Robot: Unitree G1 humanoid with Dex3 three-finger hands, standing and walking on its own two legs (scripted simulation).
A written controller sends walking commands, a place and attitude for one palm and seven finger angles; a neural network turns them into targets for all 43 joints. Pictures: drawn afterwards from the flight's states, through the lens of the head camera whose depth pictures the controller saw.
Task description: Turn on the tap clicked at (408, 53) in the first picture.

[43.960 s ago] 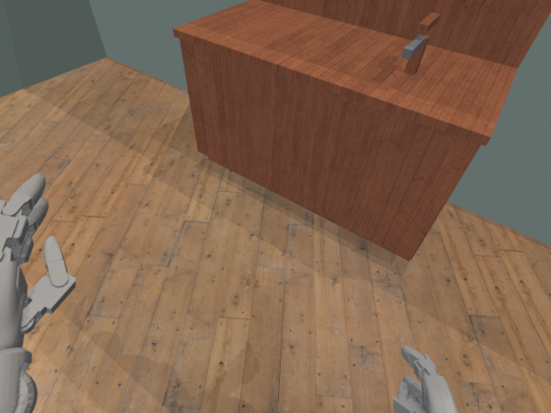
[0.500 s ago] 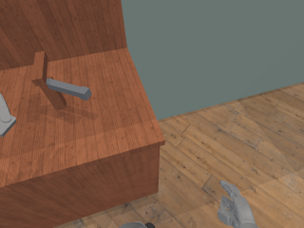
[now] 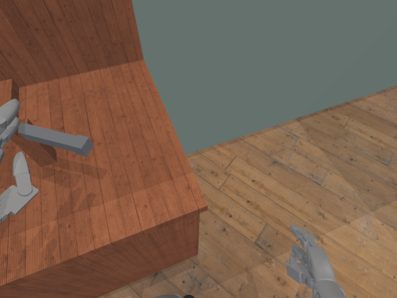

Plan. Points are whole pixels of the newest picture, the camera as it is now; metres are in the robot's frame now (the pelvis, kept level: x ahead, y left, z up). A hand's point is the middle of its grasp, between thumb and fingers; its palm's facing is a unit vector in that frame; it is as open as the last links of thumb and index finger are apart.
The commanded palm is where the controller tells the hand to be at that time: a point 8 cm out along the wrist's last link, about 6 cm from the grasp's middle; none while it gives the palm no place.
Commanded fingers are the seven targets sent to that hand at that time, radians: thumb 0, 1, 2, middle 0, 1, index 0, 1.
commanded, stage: come to a stop and stand still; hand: left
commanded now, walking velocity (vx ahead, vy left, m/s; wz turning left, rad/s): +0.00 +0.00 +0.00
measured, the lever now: (82, 145) +0.37 +0.25 +0.08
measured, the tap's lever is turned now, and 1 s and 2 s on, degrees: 53 53 53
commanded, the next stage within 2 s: look again from close up in 0.18 s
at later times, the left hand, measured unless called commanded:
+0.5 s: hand (1, 232) +0.18 +0.25 +0.17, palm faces +0.38 -0.83 -0.41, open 7.4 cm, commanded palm +0.13 +0.28 +0.18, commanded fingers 0.00 0.90 0.90 -0.20 -0.30 -0.20 -0.30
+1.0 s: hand out of the picture +0.18 +0.27 +0.16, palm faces +0.36 -0.85 -0.39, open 7.4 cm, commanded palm +0.12 +0.31 +0.18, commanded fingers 0.00 0.90 0.90 -0.20 -0.30 -0.20 -0.30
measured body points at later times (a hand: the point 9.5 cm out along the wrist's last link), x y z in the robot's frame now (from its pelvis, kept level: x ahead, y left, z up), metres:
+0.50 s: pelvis -0.03 +0.00 +0.00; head -0.01 +0.01 +0.45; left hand +0.16 +0.30 +0.19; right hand +0.16 -0.23 -0.07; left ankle +0.03 +0.04 -0.73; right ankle -0.07 -0.10 -0.73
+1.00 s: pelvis -0.04 +0.03 +0.01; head -0.02 +0.04 +0.46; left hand +0.15 +0.32 +0.18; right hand +0.15 -0.20 -0.07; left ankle +0.03 +0.04 -0.73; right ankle -0.07 -0.10 -0.73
